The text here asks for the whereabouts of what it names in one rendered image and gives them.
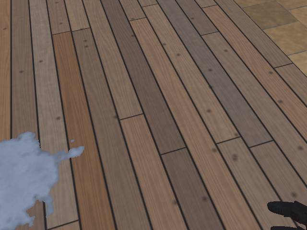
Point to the robot right hand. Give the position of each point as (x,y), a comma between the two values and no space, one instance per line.
(294,210)

